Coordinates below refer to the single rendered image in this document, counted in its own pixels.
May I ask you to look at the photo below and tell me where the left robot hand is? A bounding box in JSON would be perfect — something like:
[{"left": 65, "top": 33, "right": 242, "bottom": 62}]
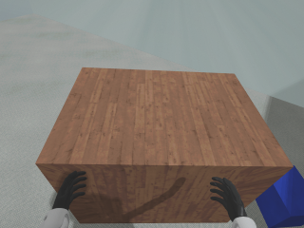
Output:
[{"left": 52, "top": 171, "right": 87, "bottom": 210}]

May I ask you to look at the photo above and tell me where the right robot forearm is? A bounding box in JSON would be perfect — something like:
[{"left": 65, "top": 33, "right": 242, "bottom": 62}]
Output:
[{"left": 231, "top": 217, "right": 257, "bottom": 228}]

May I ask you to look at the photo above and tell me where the pedestal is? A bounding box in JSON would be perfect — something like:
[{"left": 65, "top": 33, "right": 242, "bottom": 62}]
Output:
[{"left": 35, "top": 67, "right": 294, "bottom": 224}]

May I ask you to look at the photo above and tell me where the carton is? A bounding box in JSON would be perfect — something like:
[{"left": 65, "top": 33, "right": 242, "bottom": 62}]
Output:
[{"left": 256, "top": 165, "right": 304, "bottom": 228}]

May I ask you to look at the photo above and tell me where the right robot hand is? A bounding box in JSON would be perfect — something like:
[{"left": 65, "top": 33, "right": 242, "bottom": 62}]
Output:
[{"left": 210, "top": 177, "right": 248, "bottom": 222}]

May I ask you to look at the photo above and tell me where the left robot forearm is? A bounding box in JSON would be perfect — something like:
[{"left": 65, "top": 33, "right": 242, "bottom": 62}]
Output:
[{"left": 39, "top": 208, "right": 70, "bottom": 228}]

